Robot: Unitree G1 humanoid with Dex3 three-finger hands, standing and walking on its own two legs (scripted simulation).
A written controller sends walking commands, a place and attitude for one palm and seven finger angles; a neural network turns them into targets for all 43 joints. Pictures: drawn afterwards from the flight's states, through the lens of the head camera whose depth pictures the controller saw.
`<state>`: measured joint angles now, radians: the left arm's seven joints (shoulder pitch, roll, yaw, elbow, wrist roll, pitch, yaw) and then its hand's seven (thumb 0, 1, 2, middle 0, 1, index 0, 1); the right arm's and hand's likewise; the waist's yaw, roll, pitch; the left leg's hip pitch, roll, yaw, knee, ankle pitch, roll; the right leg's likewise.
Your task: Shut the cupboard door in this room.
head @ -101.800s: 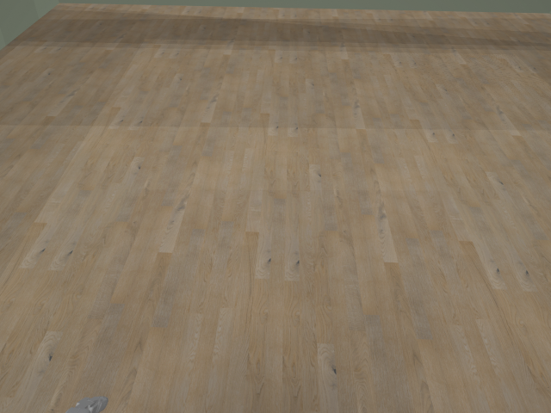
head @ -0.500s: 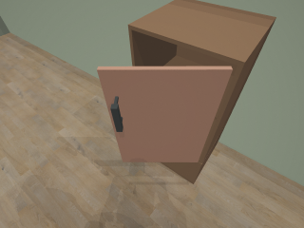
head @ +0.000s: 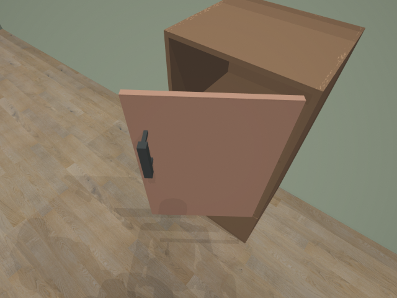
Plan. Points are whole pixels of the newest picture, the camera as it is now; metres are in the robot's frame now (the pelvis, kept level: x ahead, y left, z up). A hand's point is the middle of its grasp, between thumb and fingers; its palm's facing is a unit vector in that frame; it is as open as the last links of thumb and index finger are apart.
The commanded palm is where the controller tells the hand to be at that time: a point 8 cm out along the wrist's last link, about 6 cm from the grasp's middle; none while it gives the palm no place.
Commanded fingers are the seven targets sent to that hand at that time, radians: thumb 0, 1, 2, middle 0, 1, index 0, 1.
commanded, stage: look again from close up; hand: left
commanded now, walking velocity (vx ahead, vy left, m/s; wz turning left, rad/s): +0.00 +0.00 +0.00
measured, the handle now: (147, 154) +0.45 +0.16 -0.02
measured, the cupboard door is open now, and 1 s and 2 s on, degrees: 36 36 36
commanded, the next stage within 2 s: raise the hand and make a fist in 0.14 s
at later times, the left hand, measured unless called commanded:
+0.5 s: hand (120, 257) +0.20 +0.17 -0.02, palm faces +0.14 -0.99 +0.00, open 6.9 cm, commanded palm +0.11 +0.22 -0.06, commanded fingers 0.00 0.90 0.90 -0.44 -0.56 -0.44 -0.56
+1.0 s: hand (116, 284) +0.16 +0.17 -0.05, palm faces +0.03 -1.00 -0.01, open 4.5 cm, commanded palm +0.12 +0.22 -0.04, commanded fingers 0.00 0.90 0.90 -0.90 -1.06 -0.90 -1.06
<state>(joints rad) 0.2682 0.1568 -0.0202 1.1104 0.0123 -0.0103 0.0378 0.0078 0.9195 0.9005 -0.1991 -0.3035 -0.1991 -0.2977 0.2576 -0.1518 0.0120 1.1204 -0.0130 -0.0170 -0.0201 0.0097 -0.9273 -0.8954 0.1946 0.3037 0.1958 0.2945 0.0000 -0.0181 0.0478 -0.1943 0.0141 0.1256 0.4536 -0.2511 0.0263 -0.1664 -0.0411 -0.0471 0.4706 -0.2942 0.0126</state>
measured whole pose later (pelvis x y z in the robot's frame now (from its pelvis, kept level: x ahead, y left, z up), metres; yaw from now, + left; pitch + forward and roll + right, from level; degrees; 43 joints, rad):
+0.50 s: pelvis -0.02 -0.02 -0.04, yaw +3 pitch +9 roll +1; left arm 0.35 0.15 0.13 0.20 -0.22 -0.47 -0.15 0.01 0.93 0.90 -0.28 -0.39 -0.28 -0.39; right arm 0.23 -0.24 -0.06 0.71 0.00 -0.30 0.00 0.01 -0.92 -0.90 0.20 0.30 0.20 0.29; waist -0.03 -0.02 -0.12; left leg -0.62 0.02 0.08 0.85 -0.39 0.00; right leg -0.58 -0.05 -0.06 0.89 -0.47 -0.01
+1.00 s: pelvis -0.06 -0.02 -0.10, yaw +3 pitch +14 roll -2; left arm 0.38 0.23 0.14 -0.02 -0.28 -0.32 -0.25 0.02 0.90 0.90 -0.72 -0.87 -0.72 -0.87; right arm 0.27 -0.17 0.03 0.55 0.02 -0.21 -0.06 0.01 -0.91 -0.89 0.20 0.30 0.20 0.30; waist 0.00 0.04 -0.13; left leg -0.96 0.07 0.00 1.19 -0.47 0.00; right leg -0.87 -0.02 -0.11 1.17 -0.54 -0.03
